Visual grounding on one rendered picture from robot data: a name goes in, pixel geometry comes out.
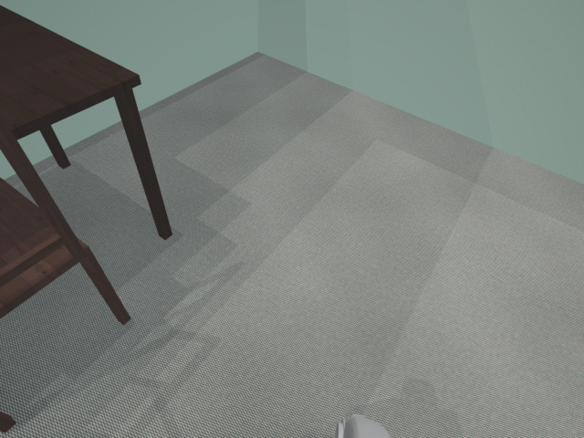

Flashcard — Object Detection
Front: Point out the robot right thigh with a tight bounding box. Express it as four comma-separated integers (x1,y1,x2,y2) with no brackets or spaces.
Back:
335,416,391,438

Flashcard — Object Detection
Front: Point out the table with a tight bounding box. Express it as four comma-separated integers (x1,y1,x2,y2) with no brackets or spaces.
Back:
0,5,172,240

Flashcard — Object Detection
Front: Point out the chair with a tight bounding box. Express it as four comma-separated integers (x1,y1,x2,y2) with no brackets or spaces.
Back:
0,113,131,433

